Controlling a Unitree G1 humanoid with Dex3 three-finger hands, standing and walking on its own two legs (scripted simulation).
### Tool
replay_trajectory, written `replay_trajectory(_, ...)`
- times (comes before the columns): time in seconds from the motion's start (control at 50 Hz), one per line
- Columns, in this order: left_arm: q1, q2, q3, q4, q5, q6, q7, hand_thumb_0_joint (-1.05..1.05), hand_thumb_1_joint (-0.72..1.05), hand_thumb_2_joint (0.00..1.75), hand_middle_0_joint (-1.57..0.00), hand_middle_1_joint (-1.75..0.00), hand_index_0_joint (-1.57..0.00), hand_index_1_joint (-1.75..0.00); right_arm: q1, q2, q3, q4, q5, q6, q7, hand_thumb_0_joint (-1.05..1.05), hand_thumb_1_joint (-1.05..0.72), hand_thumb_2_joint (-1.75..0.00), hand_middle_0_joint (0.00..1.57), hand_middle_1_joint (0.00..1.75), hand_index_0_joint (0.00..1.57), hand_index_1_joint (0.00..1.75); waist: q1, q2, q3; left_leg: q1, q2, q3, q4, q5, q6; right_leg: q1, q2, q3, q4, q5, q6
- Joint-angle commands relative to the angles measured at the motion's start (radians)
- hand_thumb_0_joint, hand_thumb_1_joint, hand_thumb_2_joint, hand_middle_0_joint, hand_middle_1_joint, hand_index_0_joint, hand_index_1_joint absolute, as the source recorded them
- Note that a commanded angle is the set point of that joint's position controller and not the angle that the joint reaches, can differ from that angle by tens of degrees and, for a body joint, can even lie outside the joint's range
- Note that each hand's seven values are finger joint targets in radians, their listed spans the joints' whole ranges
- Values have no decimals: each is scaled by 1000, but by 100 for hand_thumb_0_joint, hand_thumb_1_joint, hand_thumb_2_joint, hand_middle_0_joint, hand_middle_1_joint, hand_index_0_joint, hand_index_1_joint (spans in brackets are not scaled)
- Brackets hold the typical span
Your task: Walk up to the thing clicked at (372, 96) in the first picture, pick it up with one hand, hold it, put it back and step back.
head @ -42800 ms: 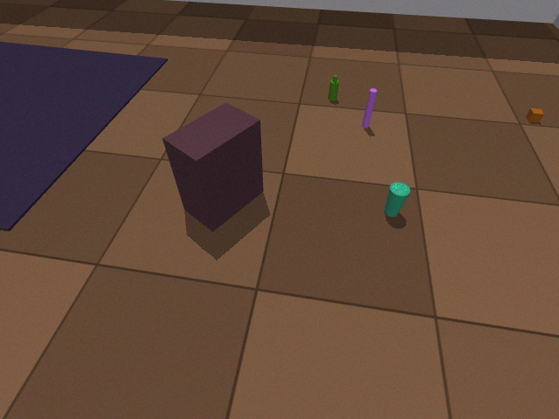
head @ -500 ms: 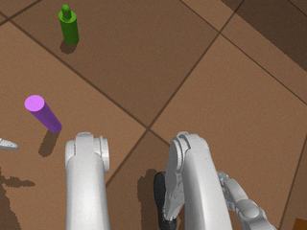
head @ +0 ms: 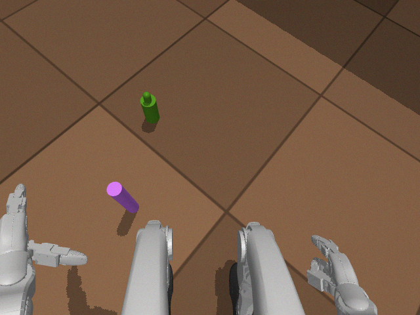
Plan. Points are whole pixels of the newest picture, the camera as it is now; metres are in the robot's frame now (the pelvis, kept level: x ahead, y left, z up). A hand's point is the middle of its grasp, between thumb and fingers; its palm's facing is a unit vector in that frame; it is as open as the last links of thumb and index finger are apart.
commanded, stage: home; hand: left
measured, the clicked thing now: (125, 199) +0.40 +0.26 -0.41
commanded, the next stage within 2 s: none
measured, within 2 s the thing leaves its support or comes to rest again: neither
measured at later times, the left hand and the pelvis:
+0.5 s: hand (33, 244) +0.24 +0.22 +0.11, palm faces +0.18 -0.93 -0.33, open 17.5 cm; pelvis +0.06 +0.01 +0.18, yaw +3 degrees
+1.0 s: hand (33, 258) +0.22 +0.20 +0.14, palm faces +0.17 -0.94 -0.29, open 17.4 cm; pelvis +0.07 +0.00 +0.19, yaw +3 degrees
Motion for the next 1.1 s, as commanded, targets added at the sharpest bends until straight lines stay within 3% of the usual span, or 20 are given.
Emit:
replay_trajectory(0.0,-11,205,52,-222,-6,-5,54,0,-54,6,-5,-5,-5,-5,80,-140,-56,-111,-6,-65,-46,0,-89,-90,20,30,20,30,0,78,-442,503,-33,48,-349,147,53,435,16,33,-401,167,-22)
replay_trajectory(0.02,59,128,-2,-150,-5,13,55,0,-53,6,-5,-5,-5,-6,82,-130,-51,-110,-7,-74,-50,0,-89,-90,20,30,20,30,-16,60,-411,524,-34,52,-371,176,55,473,15,32,-429,204,-20)
replay_trajectory(0.08,72,116,-25,-193,-7,43,72,0,-51,8,-5,-6,-5,-6,102,-127,-47,-112,-8,-100,-66,0,-89,-90,20,30,20,30,-8,59,-368,612,-35,55,-458,214,52,568,9,32,-519,239,-19)
replay_trajectory(0.1,123,67,-63,-150,-4,60,74,0,-53,6,-5,-5,-5,-5,94,-127,-45,-121,-8,-107,-70,0,-89,-90,20,30,20,30,-17,62,-353,657,-34,51,-497,224,50,586,13,14,-536,248,-23)
replay_trajectory(0.12,75,100,-50,-228,-4,64,82,0,-53,7,-5,-5,-5,-6,107,-128,-45,-118,-10,-113,-74,0,-89,-90,20,30,20,30,-7,80,-360,702,-32,51,-524,239,47,610,12,12,-558,261,-24)
replay_trajectory(0.16,111,70,-84,-231,-1,84,92,0,-56,5,-5,-5,-5,-5,109,-121,-39,-125,-10,-124,-87,0,-89,-90,20,30,20,30,-18,98,-328,769,-32,47,-587,247,41,660,13,4,-609,267,-25)
replay_trajectory(0.2,126,78,-85,-296,-5,101,103,0,-59,3,-5,-5,-4,-5,120,-113,-35,-124,-10,-131,-98,0,-90,-90,20,30,20,30,0,103,-297,824,-33,50,-644,269,39,716,12,1,-658,286,-24)
replay_trajectory(0.22,173,23,-132,-258,-2,116,103,0,-59,3,-4,-4,-4,-5,123,-107,-30,-133,-12,-135,-102,0,-90,-90,20,30,20,30,-19,95,-268,850,-34,51,-669,276,38,745,13,1,-687,296,-22)
replay_trajectory(0.34,273,-9,-180,-439,-10,167,119,0,-56,5,-5,-5,-5,-5,152,-89,-22,-160,-16,-158,-130,0,-90,-90,20,30,20,30,-8,98,-186,989,-37,57,-815,326,33,914,16,-15,-822,349,-18)
replay_trajectory(0.38,358,-71,-235,-421,-12,186,116,0,-56,5,-5,-5,-5,-5,150,-80,-17,-176,-19,-165,-136,0,-90,-90,20,30,20,30,-18,82,-142,1018,-37,55,-851,335,32,942,21,-24,-855,357,-17)
replay_trajectory(0.42,360,-61,-236,-520,-13,191,118,0,-55,5,-5,-5,-5,-5,151,-78,-17,-185,-20,-177,-143,0,-90,-90,20,30,20,30,-13,75,-126,1045,-37,52,-880,334,33,975,22,-26,-884,355,-17)
replay_trajectory(0.44,420,-105,-267,-460,-12,202,113,0,-58,4,-5,-5,-5,-5,142,-72,-12,-193,-23,-182,-144,0,-90,-90,20,30,20,30,-18,43,-82,1041,-34,48,-890,342,34,979,24,-33,-898,359,-15)
replay_trajectory(0.46,380,-55,-236,-561,-15,198,114,0,-57,5,-5,-5,-5,-5,143,-78,-15,-199,-23,-186,-144,0,-90,-90,20,30,20,30,-5,60,-84,1051,-37,52,-901,333,35,993,22,-31,-913,352,-14)
replay_trajectory(0.56,469,-107,-272,-544,-12,198,92,0,-57,4,-5,-5,-5,-5,141,-73,-14,-214,-29,-203,-143,0,-90,-90,20,30,20,30,-12,16,-24,1077,-36,52,-941,339,32,1019,27,-34,-951,347,-10)
replay_trajectory(0.66,405,-61,-231,-605,-6,181,81,0,-55,5,-5,-5,-5,-5,141,-78,-18,-205,-34,-218,-138,0,-90,-90,20,30,20,30,-7,54,-18,1103,-35,51,-956,358,27,1034,26,-30,-955,359,-13)
replay_trajectory(0.78,421,-109,-272,-545,-3,181,66,0,-54,6,-5,-6,-5,-6,137,-79,-15,-202,-41,-241,-134,0,-90,-90,20,30,20,30,-20,35,-38,1133,-40,54,-954,375,28,1055,24,-23,-966,381,-10)
replay_trajectory(0.94,395,-72,-241,-568,-4,176,67,0,-57,4,-5,-5,-5,-5,126,-77,-12,-190,-38,-246,-135,0,-90,-90,20,30,20,30,-3,45,-40,1139,-45,63,-963,370,29,1077,18,-17,-989,382,-8)
replay_trajectory(0.98,447,-118,-271,-482,-6,186,60,0,-56,5,-5,-5,-5,-5,119,-74,-8,-192,-39,-249,-130,0,-90,-90,20,30,20,30,-6,23,14,1117,-46,62,-972,334,30,1058,20,-21,-1000,348,-7)
replay_trajectory(1.04,382,-69,-239,-579,-7,173,62,0,-55,5,-5,-6,-5,-5,119,-77,-11,-192,-37,-250,-131,0,-90,-90,20,30,20,30,-1,40,-21,1131,-48,68,-972,326,32,1068,15,-14,-1006,343,-6)
replay_trajectory(1.08,444,-105,-256,-502,-6,179,58,0,-57,5,-5,-5,-5,-5,125,-73,-9,-186,-40,-251,-131,0,-90,-90,20,30,20,30,-5,18,-28,1136,-47,68,-964,354,33,1076,17,-13,-1002,370,-5)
